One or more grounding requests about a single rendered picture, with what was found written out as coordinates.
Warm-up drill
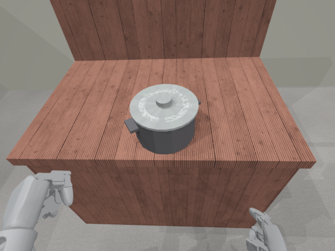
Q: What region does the pot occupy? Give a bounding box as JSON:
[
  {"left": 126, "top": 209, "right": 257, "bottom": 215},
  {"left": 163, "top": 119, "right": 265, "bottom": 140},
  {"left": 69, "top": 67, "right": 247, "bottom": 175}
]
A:
[{"left": 124, "top": 99, "right": 201, "bottom": 154}]

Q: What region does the knob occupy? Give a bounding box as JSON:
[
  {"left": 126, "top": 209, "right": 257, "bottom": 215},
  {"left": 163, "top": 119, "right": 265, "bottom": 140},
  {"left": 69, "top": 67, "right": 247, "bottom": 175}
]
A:
[{"left": 155, "top": 94, "right": 172, "bottom": 107}]

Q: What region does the left robot forearm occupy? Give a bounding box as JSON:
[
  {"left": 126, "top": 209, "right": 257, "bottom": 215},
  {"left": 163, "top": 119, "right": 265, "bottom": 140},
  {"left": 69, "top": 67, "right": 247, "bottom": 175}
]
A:
[{"left": 0, "top": 227, "right": 38, "bottom": 251}]

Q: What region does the right robot hand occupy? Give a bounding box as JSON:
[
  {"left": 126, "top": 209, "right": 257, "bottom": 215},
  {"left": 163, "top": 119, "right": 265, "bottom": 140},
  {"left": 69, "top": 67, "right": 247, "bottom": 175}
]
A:
[{"left": 246, "top": 208, "right": 288, "bottom": 251}]

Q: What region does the lid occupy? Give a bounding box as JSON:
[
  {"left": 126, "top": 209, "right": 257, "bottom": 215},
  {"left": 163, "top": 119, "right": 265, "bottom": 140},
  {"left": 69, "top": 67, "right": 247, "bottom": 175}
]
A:
[{"left": 129, "top": 84, "right": 199, "bottom": 132}]

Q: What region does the left robot hand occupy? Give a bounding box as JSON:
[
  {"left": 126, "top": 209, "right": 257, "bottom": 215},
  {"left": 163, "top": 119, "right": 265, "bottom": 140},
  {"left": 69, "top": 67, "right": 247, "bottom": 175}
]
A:
[{"left": 2, "top": 170, "right": 73, "bottom": 230}]

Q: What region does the table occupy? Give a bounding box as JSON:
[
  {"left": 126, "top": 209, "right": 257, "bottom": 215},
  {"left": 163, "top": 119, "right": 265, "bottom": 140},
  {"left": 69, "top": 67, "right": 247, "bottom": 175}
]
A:
[{"left": 6, "top": 0, "right": 316, "bottom": 229}]

